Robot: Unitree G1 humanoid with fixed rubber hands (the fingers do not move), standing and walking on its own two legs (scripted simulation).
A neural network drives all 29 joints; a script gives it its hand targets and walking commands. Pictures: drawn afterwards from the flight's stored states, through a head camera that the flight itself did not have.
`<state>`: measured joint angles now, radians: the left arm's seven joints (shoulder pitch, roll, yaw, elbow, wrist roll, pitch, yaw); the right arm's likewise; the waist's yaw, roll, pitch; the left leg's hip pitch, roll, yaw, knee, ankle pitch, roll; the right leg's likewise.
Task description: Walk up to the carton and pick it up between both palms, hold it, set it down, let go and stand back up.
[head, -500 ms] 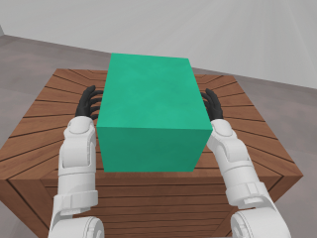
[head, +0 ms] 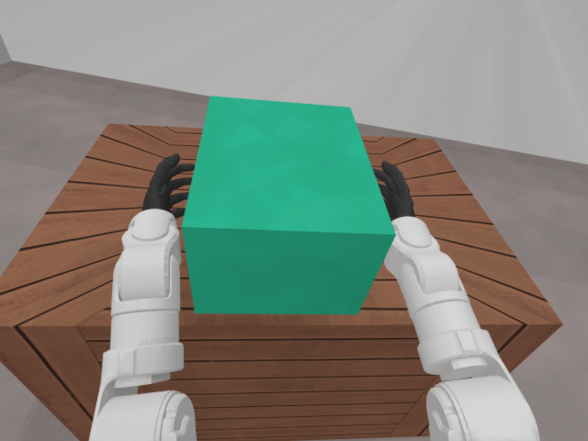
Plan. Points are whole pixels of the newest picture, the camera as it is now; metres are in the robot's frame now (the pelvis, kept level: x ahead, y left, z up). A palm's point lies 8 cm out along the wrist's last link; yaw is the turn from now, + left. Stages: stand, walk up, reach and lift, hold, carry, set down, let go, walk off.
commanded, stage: hold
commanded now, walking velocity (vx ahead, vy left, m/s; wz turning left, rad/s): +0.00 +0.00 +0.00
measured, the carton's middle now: (280, 199) +0.42 +0.01 +0.15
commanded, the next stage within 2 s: set down in 0.18 s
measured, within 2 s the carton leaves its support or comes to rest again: neither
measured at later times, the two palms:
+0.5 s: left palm (159, 211) +0.36 +0.17 +0.17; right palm (391, 222) +0.37 -0.14 +0.15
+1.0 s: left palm (168, 224) +0.39 +0.17 +0.12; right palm (380, 224) +0.40 -0.14 +0.12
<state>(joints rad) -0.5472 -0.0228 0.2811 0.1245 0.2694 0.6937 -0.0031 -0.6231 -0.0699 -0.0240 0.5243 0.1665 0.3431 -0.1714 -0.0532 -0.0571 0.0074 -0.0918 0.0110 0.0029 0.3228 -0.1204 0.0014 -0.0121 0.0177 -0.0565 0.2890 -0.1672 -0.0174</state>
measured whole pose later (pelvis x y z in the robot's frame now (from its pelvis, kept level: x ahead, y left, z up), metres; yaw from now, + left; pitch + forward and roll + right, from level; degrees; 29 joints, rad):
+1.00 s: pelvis +0.03 -0.01 +0.00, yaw +1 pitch -5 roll +0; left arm -0.50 -0.04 0.29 0.32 0.29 0.37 -0.01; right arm -0.57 -0.03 -0.07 0.72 0.03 0.00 -0.15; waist -0.01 -0.08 0.04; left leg -0.06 0.01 -0.01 0.31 -0.16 -0.01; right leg 0.03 0.02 -0.07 0.26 -0.20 -0.02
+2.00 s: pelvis +0.05 -0.01 +0.00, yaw -2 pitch +7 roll +0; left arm -0.60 -0.07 0.42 0.77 0.29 0.00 0.05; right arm -0.68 0.00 -0.39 1.00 -0.26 -0.22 -0.05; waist 0.10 -0.03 -0.04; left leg -0.27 0.03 0.03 0.29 -0.14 -0.02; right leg -0.20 0.04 -0.03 0.25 -0.18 -0.03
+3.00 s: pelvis +0.03 -0.01 +0.00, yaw -2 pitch +14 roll +0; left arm -0.69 -0.07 0.53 0.96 0.35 -0.17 0.07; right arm -0.77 0.01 -0.62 1.09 -0.45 -0.31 0.01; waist 0.11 -0.04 -0.09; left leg -0.46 0.03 0.04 0.33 -0.12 -0.01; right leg -0.40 0.03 -0.03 0.32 -0.17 -0.03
